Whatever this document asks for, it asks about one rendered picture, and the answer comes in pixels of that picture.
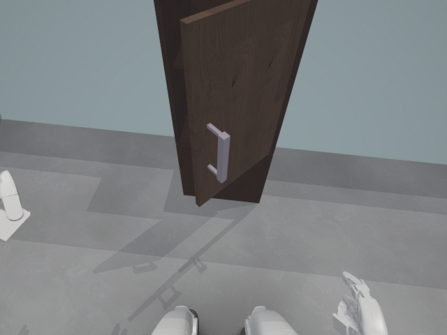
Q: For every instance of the robot right shin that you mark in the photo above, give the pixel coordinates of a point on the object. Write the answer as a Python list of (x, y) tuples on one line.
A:
[(259, 308)]

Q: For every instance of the cupboard door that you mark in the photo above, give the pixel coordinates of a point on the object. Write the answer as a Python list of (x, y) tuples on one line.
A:
[(238, 59)]

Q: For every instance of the right robot hand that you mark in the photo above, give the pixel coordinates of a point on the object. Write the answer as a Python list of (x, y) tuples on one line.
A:
[(367, 315)]

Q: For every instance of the left robot hand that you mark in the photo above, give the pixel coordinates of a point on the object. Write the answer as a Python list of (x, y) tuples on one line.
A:
[(14, 215)]

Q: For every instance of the robot right thigh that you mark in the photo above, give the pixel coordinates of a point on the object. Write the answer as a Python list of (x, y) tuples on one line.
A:
[(267, 322)]

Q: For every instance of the handle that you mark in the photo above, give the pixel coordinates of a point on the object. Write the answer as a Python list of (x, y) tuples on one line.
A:
[(222, 155)]

